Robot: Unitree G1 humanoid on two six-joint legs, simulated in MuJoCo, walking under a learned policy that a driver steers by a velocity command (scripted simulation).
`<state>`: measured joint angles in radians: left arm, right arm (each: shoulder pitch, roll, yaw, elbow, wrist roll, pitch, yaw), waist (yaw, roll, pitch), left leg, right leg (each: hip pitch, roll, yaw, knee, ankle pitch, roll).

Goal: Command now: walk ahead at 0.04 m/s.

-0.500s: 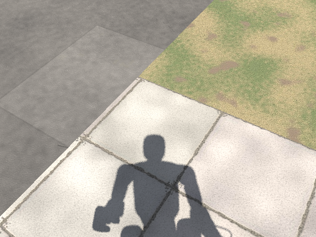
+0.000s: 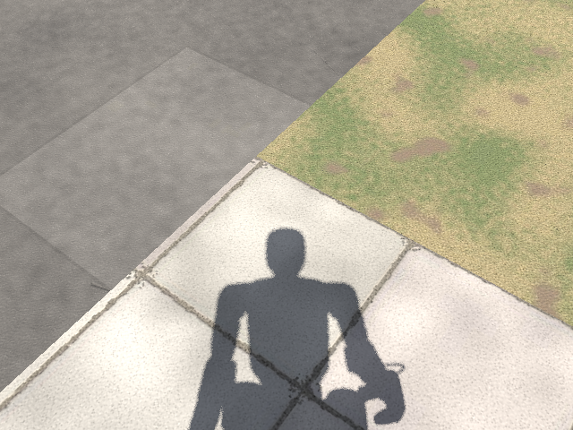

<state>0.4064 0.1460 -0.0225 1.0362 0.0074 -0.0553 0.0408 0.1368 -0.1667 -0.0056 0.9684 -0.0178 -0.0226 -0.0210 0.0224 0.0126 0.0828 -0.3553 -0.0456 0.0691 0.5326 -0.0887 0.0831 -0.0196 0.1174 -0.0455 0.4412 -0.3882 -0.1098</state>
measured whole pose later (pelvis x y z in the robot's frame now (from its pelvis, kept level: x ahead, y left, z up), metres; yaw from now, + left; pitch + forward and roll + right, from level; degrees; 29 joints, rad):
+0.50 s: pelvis -0.01 -0.04 +0.01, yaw +11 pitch +1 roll +1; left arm 0.28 0.20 0.04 0.94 0.03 0.01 0.08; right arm 0.19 -0.26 -0.09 0.94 -0.03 0.05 -0.01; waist -0.02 0.05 0.01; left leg -0.54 -0.09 -0.04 0.97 -0.36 0.03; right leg -0.21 0.02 -0.06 0.43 -0.23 -0.06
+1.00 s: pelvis +0.01 +0.02 +0.01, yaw +30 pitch +1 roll -1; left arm 0.26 0.29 0.08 0.87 0.04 -0.03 -0.04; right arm 0.30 -0.24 -0.06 0.85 -0.01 -0.01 0.02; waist 0.02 -0.05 0.01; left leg -0.09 -0.07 0.01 0.38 -0.30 0.08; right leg -0.46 -0.07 -0.06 1.00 -0.33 -0.01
